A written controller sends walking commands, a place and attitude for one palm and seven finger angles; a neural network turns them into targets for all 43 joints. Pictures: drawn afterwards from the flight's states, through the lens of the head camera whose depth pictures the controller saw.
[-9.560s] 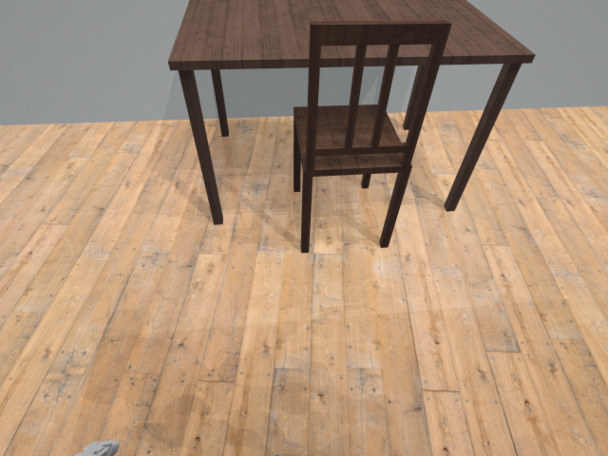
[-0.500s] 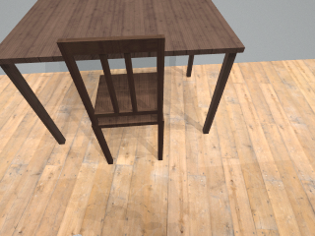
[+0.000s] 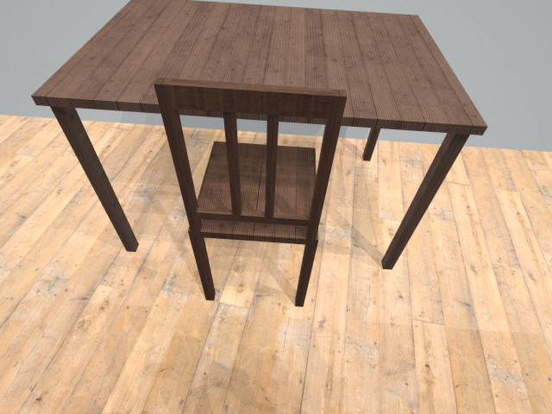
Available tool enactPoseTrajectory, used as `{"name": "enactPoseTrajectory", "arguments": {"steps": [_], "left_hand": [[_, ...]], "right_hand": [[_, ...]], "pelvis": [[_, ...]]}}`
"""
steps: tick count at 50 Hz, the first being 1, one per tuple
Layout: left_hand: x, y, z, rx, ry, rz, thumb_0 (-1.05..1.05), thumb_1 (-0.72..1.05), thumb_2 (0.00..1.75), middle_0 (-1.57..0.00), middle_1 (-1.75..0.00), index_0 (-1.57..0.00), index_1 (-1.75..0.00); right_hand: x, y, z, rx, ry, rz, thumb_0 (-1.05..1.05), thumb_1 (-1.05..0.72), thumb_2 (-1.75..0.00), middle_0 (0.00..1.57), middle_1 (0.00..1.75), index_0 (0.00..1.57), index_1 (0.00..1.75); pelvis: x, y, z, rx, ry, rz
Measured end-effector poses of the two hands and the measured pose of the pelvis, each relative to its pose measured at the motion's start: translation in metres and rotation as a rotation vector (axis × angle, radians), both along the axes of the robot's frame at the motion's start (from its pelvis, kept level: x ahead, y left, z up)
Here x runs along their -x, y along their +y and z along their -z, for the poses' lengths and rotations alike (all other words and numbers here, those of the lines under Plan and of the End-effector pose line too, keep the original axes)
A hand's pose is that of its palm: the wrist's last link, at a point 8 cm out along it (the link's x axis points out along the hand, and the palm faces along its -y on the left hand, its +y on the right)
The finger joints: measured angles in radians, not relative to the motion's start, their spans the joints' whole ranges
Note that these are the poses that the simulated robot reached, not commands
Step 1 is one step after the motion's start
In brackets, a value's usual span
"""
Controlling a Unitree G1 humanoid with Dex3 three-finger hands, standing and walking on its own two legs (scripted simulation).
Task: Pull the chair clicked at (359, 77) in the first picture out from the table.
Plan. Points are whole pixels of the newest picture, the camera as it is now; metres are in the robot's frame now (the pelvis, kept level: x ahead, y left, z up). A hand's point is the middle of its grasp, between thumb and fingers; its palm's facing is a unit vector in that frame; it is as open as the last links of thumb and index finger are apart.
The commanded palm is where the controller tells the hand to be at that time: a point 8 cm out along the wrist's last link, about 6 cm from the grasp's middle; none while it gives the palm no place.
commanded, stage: take the last steps up to it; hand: left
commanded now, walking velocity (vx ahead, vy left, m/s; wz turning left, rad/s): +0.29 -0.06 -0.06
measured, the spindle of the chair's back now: (233, 168) +0.64 +0.17 -0.07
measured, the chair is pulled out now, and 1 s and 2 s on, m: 0.00 0.00 0.00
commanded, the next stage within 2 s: come to a stop and stand still in 0.40 s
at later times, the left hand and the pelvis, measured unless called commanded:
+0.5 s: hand (212, 340) +0.27 +0.14 -0.16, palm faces -0.04 -0.97 -0.23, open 7.4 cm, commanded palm none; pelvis +0.15 -0.04 -0.01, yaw -2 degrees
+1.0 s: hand (188, 367) +0.22 +0.18 -0.18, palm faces +0.03 -0.98 -0.20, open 7.3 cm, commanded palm none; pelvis +0.19 -0.01 +0.00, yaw -2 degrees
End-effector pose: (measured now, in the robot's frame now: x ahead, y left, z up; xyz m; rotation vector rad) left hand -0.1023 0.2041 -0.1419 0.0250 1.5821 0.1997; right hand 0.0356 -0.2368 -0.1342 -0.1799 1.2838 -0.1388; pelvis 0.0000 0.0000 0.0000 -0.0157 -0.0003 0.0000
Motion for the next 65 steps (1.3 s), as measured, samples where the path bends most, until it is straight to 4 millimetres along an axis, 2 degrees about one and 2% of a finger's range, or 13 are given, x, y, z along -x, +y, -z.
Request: {"name": "enactPoseTrajectory", "arguments": {"steps": [2,5,10,14,20,24,29,32,38,43,48,55,65], "left_hand": [[-0.003,0.007,0.008,0.019,0.044,0.009,0.0,0.91,0.9,-0.2,-0.3,-0.2,-0.3],[-0.033,0.019,0.008,0.022,0.044,0.051,0.0,0.91,0.9,-0.2,-0.3,-0.2,-0.3],[-0.127,0.036,0.002,-0.011,-0.126,0.096,0.0,0.91,0.9,-0.2,-0.3,-0.19,-0.3],[-0.208,0.037,-0.005,-0.042,-0.272,0.132,0.0,0.91,0.9,-0.19,-0.3,-0.19,-0.3],[-0.317,0.014,-0.013,-0.078,-0.4,0.219,0.0,0.91,0.9,-0.19,-0.3,-0.19,-0.3],[-0.362,-0.007,-0.008,-0.104,-0.466,0.241,0.0,0.91,0.9,-0.19,-0.3,-0.19,-0.3],[-0.362,-0.028,-0.011,-0.085,-0.402,0.216,0.0,0.91,0.9,-0.2,-0.3,-0.19,-0.3],[-0.36,-0.025,-0.014,-0.109,-0.364,0.195,-0.01,0.94,0.9,-0.2,-0.3,-0.2,-0.3],[-0.354,-0.013,-0.01,-0.105,-0.312,0.172,-0.01,0.94,0.9,-0.2,-0.3,-0.2,-0.3],[-0.343,0.007,0.006,-0.086,-0.279,0.136,0.0,0.92,0.9,-0.2,-0.3,-0.2,-0.3],[-0.328,0.022,0.009,-0.073,-0.228,0.118,0.0,0.91,0.9,-0.2,-0.3,-0.2,-0.3],[-0.298,0.025,0.004,-0.061,-0.159,0.131,0.0,0.91,0.9,-0.2,-0.3,-0.19,-0.3],[-0.271,0.004,0.006,-0.089,-0.171,0.212,0.0,0.91,0.9,-0.2,-0.3,-0.19,-0.3]], "right_hand": [[-0.017,0.012,0.001,0.009,-0.046,0.006,0.01,-0.91,-0.9,0.19,0.3,0.2,0.3],[-0.027,0.019,-0.006,0.028,-0.082,0.053,0.0,-0.93,-0.9,0.2,0.3,0.2,0.3],[-0.019,0.025,-0.011,0.018,-0.009,0.088,0.0,-0.93,-0.9,0.2,0.3,0.2,0.3],[-0.01,0.03,-0.006,-0.018,0.082,0.114,0.0,-0.92,-0.9,0.2,0.3,0.2,0.3],[-0.009,0.022,0.011,-0.076,0.193,0.179,0.01,-0.91,-0.9,0.2,0.3,0.2,0.3],[-0.025,0.004,0.03,-0.101,0.253,0.189,0.01,-0.91,-0.9,0.2,0.3,0.2,0.3],[-0.085,-0.023,0.024,-0.063,0.181,0.162,0.01,-0.91,-0.9,0.2,0.3,0.2,0.3],[-0.124,-0.032,0.017,-0.043,0.11,0.143,0.01,-0.91,-0.9,0.19,0.3,0.2,0.3],[-0.186,-0.031,0.011,-0.02,0.016,0.099,0.01,-0.92,-0.9,0.19,0.3,0.19,0.3],[-0.214,-0.02,0.006,0.015,-0.046,0.065,0.01,-0.92,-0.9,0.19,0.3,0.19,0.3],[-0.219,0.0,-0.007,0.032,-0.066,0.042,0.0,-0.92,-0.9,0.2,0.3,0.2,0.3],[-0.215,0.005,-0.013,0.028,-0.07,0.047,0.0,-0.92,-0.9,0.2,0.3,0.2,0.3],[-0.161,-0.02,0.012,-0.015,-0.049,0.093,0.0,-0.91,-0.9,0.2,0.3,0.2,0.3]], "pelvis": [[-0.01,0.007,0.006,-0.009,-0.006,0.011],[-0.025,0.013,0.001,-0.009,-0.014,0.029],[-0.053,0.014,-0.009,-0.011,-0.017,0.029],[-0.076,0.008,-0.01,-0.021,-0.016,0.029],[-0.118,-0.015,0.0,-0.037,-0.018,0.037],[-0.147,-0.035,0.015,-0.033,-0.021,0.034],[-0.17,-0.044,0.004,-0.017,-0.024,0.038],[-0.181,-0.046,-0.001,-0.018,-0.016,0.04],[-0.192,-0.037,-0.002,-0.013,-0.02,0.042],[-0.196,-0.02,0.005,0.002,-0.029,0.033],[-0.194,-0.009,-0.001,-0.008,-0.029,0.038],[-0.186,-0.005,-0.008,-0.003,-0.008,0.047],[-0.158,-0.022,0.008,0.002,-0.01,0.053]]}}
